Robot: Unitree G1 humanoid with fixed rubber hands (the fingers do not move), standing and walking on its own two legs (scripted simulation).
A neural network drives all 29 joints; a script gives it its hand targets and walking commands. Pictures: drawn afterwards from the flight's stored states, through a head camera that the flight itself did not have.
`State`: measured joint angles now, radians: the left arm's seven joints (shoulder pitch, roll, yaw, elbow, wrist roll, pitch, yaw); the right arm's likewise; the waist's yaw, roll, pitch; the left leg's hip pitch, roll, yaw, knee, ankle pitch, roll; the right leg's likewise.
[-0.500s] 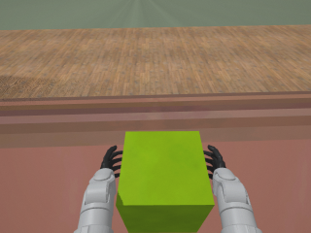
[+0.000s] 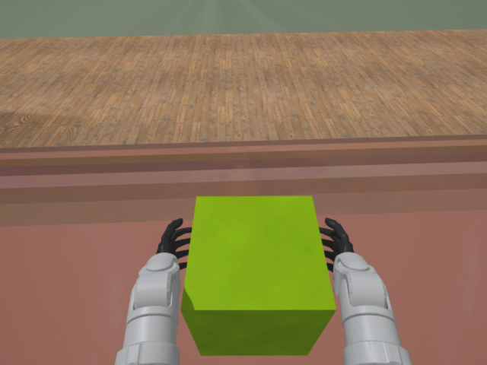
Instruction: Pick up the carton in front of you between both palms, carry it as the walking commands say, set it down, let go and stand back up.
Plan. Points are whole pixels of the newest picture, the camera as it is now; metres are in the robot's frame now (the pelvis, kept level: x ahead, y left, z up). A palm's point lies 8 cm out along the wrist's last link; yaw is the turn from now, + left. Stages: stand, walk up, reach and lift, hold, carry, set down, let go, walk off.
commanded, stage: reach and lift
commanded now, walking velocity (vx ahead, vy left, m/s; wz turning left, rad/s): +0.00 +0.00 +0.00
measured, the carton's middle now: (254, 279) +0.30 +0.00 -0.04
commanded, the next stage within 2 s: hold in 0.48 s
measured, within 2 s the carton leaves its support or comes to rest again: neither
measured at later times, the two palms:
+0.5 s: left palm (167, 258) +0.30 +0.15 +0.04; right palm (344, 257) +0.30 -0.15 +0.04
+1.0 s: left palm (165, 257) +0.29 +0.15 +0.06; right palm (348, 258) +0.29 -0.15 +0.05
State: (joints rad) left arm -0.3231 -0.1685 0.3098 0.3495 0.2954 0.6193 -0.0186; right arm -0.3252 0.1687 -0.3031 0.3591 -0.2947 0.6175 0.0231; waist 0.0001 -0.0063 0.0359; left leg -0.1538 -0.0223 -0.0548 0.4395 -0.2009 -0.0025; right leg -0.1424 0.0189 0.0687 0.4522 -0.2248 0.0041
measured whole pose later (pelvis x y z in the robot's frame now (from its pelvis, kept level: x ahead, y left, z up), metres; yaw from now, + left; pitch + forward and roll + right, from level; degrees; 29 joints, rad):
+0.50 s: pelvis +0.01 +0.00 +0.00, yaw +0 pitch -6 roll +0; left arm -0.25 -0.15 0.23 0.25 0.27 0.69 -0.01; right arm -0.25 0.15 -0.22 0.26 -0.27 0.69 0.01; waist 0.00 -0.01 0.04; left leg -0.08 -0.02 -0.06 0.37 -0.19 -0.01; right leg -0.06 0.02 0.07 0.38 -0.21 0.00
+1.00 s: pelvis +0.00 +0.00 +0.00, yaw +0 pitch -5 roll +0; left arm -0.27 -0.15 0.23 0.21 0.26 0.77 0.00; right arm -0.27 0.15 -0.22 0.22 -0.26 0.77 0.01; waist 0.00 0.00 -0.03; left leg -0.16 -0.02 -0.05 0.45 -0.27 0.00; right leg -0.15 0.02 0.07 0.48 -0.32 0.01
